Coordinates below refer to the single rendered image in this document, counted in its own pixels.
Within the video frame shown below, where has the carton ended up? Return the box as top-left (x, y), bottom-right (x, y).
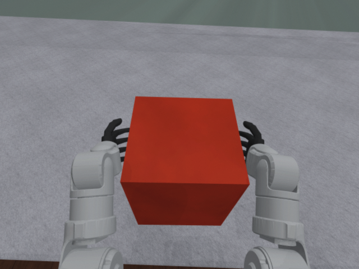
top-left (120, 96), bottom-right (250, 226)

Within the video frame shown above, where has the robot right hand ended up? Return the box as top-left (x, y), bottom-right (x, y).
top-left (239, 121), bottom-right (264, 163)

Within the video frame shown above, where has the right robot forearm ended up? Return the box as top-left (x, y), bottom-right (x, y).
top-left (246, 143), bottom-right (310, 269)

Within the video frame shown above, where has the left robot forearm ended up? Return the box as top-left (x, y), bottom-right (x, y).
top-left (58, 141), bottom-right (122, 269)

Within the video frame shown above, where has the robot right upper arm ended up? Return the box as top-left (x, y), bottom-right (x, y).
top-left (244, 246), bottom-right (309, 269)

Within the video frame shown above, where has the robot left hand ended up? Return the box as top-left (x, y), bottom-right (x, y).
top-left (102, 118), bottom-right (130, 162)

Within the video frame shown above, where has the robot left upper arm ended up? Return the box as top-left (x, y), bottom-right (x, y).
top-left (60, 247), bottom-right (123, 269)

